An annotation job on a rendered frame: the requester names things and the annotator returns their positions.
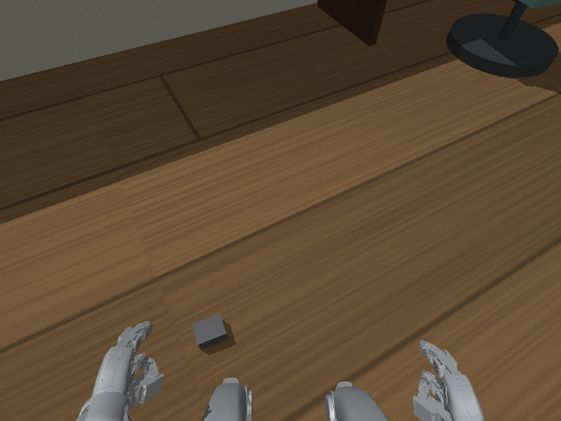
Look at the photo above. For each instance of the left robot arm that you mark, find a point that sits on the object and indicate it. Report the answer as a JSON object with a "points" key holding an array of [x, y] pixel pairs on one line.
{"points": [[106, 406]]}

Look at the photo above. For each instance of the office chair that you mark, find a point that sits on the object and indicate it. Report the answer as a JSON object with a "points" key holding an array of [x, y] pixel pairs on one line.
{"points": [[501, 45]]}

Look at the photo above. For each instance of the small box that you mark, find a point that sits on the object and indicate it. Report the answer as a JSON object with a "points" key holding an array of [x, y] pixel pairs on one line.
{"points": [[210, 331]]}

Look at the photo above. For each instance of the right robot hand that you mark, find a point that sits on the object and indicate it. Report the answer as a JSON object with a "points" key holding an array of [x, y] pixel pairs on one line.
{"points": [[455, 400]]}

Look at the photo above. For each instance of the left robot hand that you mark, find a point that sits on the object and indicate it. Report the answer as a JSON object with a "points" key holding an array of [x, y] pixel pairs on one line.
{"points": [[120, 366]]}

